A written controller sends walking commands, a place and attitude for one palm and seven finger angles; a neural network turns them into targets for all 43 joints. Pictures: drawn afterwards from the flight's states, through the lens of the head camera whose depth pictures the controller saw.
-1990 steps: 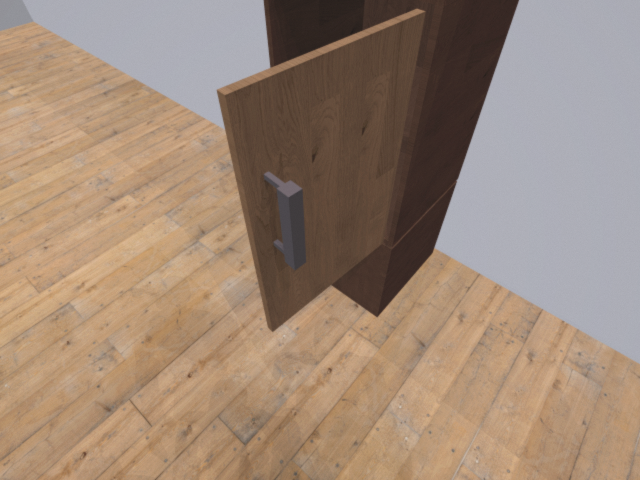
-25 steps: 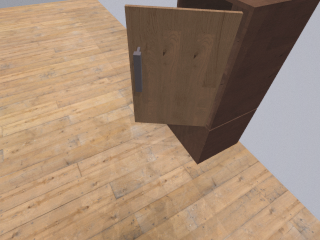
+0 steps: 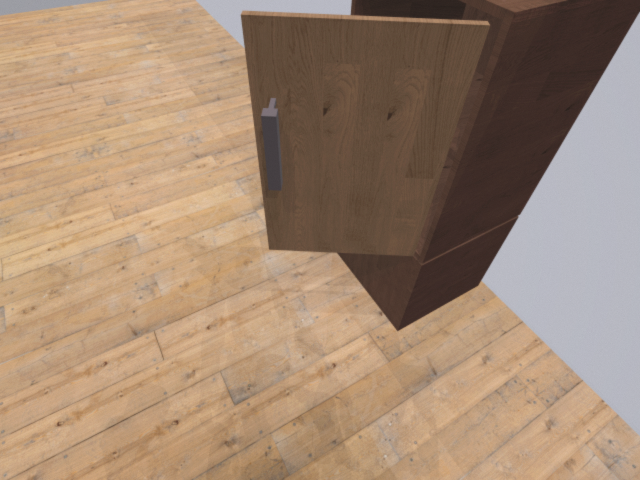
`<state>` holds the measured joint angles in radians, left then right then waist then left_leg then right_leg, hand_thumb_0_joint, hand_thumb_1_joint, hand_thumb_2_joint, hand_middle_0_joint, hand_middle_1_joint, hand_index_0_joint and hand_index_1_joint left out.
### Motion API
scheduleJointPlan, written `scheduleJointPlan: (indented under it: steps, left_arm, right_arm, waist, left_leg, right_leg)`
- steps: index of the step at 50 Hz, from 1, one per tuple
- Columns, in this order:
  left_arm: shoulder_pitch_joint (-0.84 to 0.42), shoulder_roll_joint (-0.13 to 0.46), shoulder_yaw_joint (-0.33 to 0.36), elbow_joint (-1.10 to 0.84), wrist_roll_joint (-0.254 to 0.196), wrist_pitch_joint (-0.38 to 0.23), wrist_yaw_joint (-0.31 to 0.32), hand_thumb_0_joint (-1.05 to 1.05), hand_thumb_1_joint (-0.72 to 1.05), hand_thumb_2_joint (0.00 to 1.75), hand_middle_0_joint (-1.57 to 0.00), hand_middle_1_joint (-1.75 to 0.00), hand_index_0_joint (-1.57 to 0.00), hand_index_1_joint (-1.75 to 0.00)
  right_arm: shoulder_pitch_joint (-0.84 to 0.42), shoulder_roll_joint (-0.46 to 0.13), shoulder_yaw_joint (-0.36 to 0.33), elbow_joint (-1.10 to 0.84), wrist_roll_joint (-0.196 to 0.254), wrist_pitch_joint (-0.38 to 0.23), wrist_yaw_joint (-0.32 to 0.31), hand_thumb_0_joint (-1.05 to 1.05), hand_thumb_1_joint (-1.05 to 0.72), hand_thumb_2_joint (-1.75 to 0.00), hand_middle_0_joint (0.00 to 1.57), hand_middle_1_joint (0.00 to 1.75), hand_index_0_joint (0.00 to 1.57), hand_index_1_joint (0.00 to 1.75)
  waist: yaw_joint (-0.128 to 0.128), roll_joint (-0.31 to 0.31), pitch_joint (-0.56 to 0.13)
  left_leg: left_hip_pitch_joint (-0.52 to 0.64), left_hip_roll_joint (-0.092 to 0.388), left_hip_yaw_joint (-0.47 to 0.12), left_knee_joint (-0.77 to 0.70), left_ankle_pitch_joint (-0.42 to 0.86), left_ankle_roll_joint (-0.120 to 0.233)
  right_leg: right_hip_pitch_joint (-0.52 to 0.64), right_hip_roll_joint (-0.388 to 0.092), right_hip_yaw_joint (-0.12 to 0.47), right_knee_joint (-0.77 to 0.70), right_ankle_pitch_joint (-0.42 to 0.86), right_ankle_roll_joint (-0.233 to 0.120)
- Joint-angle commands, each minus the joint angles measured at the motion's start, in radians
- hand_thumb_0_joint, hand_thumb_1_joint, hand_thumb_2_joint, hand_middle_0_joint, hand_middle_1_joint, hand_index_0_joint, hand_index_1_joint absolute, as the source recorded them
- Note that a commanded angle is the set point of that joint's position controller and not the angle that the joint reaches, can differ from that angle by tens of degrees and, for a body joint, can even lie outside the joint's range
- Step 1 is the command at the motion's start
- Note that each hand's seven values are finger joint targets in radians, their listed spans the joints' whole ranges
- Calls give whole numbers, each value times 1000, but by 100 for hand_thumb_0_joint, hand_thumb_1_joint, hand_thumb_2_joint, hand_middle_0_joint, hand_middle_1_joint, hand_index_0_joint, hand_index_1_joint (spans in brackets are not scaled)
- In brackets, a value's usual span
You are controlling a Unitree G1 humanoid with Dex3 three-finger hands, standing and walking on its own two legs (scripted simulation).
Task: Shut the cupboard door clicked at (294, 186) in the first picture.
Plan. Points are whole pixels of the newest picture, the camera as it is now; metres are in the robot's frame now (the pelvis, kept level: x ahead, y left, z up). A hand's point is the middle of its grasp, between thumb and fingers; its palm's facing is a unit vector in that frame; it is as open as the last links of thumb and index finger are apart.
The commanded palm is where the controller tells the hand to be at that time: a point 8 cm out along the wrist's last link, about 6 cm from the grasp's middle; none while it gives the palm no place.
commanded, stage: look again from close up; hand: left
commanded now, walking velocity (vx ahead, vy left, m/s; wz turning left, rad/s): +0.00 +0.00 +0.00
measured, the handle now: (274, 145) +0.70 +0.14 +0.01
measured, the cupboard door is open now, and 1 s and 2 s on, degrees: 58 58 58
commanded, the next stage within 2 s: shuffle to correct the standing spot in 0.14 s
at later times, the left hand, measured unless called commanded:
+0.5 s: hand out of the picture +0.03 +0.16 -0.19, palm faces +0.05 -0.99 -0.16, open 7.4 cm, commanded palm none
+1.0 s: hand (246, 387) +0.30 +0.15 -0.19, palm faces +0.04 -0.97 -0.24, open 7.3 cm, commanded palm none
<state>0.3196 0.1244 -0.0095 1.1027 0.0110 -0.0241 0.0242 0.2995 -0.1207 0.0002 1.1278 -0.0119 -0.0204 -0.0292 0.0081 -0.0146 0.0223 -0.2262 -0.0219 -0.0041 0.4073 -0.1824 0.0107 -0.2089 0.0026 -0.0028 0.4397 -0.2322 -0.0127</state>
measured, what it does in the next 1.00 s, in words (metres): walks ahead: right foot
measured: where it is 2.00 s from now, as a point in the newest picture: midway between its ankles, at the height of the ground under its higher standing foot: (340, 478)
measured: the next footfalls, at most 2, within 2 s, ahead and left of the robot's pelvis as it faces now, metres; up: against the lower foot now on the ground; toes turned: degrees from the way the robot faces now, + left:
right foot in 0.96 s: +0.35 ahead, -0.17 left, +0.00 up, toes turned -6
left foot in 1.20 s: +0.33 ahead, +0.05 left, +0.00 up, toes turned +8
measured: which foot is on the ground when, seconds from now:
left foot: down 0.00-0.94, up 0.96-1.00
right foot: down 0.00-0.62, up 0.64-0.94, down 0.96-1.00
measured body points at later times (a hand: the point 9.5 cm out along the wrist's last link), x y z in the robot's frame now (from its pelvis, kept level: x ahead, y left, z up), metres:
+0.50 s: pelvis +0.06 -0.01 -0.01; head +0.06 +0.00 +0.44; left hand +0.03 +0.21 -0.17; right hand +0.04 -0.22 -0.17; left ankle +0.02 +0.11 -0.74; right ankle +0.00 -0.11 -0.74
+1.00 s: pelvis +0.21 -0.06 -0.03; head +0.26 -0.06 +0.41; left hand +0.29 +0.20 -0.17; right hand +0.12 -0.27 -0.18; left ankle +0.05 +0.08 -0.69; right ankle +0.31 -0.17 -0.75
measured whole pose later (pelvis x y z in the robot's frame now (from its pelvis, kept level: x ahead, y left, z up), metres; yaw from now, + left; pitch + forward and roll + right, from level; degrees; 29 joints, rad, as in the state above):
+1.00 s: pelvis +0.21 -0.06 -0.03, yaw +1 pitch -1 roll +0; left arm 0.14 0.22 0.06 0.98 0.02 -0.06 0.00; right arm 0.41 -0.12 -0.03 1.17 -0.01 -0.02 -0.02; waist -0.01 0.00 0.13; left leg -0.16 0.09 0.03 0.98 -0.56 0.00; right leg -0.46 -0.06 -0.13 0.68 -0.19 -0.07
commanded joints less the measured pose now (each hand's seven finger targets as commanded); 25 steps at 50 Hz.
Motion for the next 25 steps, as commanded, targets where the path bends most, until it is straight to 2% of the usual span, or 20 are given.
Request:
scheduleJointPlan:
  steps: [1,12,14,15,17,19,20,23,25]
  left_arm:
    - [75,89,18,-13,-1,-10,7,0,90,90,-20,-30,-20,-30]
    - [65,105,16,-8,-2,-12,11,0,90,90,-20,-30,-20,-30]
    - [74,99,20,-1,1,-8,7,0,90,90,-20,-30,-20,-30]
    - [76,104,24,-4,5,-4,3,0,90,90,-20,-30,-20,-30]
    - [72,108,35,-14,9,3,-6,0,90,90,-20,-30,-20,-30]
    - [90,107,41,-20,11,2,-13,0,90,90,-20,-30,-20,-30]
    - [105,111,44,-20,11,-2,-16,0,90,90,-20,-30,-20,-30]
    - [149,123,57,-10,8,-13,-17,0,90,90,-20,-30,-20,-30]
    - [189,146,69,0,8,-15,-12,0,90,90,-20,-30,-20,-30]
  right_arm:
    - [57,-86,-6,-23,3,-16,-10,0,-90,-90,20,30,20,30]
    - [38,-100,-3,-12,3,-18,-12,0,-90,-90,20,30,20,30]
    - [59,-106,-5,-2,-3,-14,-9,0,-90,-90,20,30,20,30]
    - [62,-110,-9,-5,-4,-10,-6,0,-90,-90,20,30,20,30]
    - [56,-111,-16,-13,-9,-6,-2,0,-90,-90,20,30,20,30]
    - [57,-115,-21,-27,-12,-7,0,0,-90,-90,20,30,20,30]
    - [53,-113,-24,-33,-10,-9,1,0,-90,-90,20,30,20,30]
    - [44,-94,-22,-54,-9,-27,1,0,-90,-90,20,30,20,30]
    - [22,-74,-21,-74,-9,-32,2,0,-90,-90,20,30,20,30]
  waist:
    - [-2,19,22]
    - [0,8,21]
    - [-5,-11,6]
    - [-4,-4,26]
    - [-2,14,115]
    - [1,19,140]
    - [8,9,139]
    - [19,-59,114]
    - [26,-127,106]
  left_leg:
    - [18,103,-86,-77,72,20]
    - [54,105,-77,-70,140,20]
    - [61,103,-69,-60,-1,24]
    - [40,102,-73,-56,-100,30]
    - [-35,106,-92,-81,-284,39]
    - [-66,111,-112,-72,-331,53]
    - [-78,111,-106,-43,-312,57]
    - [-137,71,-26,101,-173,47]
    - [-228,37,56,247,-149,31]
  right_leg:
    - [-13,-95,88,-96,58,-28]
    - [17,-102,89,-99,132,-26]
    - [16,-90,81,-81,-22,-34]
    - [-3,-85,84,-76,-118,-42]
    - [-63,-78,91,-72,-266,-52]
    - [-83,-72,106,-57,-304,-64]
    - [-69,-78,111,-60,-291,-72]
    - [28,-115,170,-62,-209,-108]
    - [114,-185,251,-89,-107,-155]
